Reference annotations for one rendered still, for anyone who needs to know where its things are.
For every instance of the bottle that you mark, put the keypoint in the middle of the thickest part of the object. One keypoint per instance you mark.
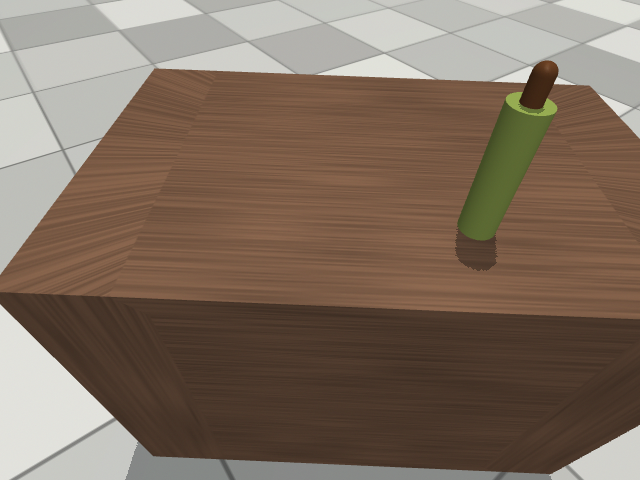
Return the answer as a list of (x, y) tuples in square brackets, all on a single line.
[(520, 128)]

